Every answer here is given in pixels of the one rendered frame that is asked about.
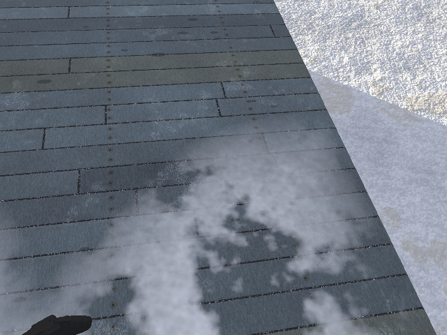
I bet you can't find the robot left hand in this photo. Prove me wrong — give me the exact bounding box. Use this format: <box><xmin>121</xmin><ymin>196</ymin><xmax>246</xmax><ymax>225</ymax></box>
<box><xmin>22</xmin><ymin>315</ymin><xmax>92</xmax><ymax>335</ymax></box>

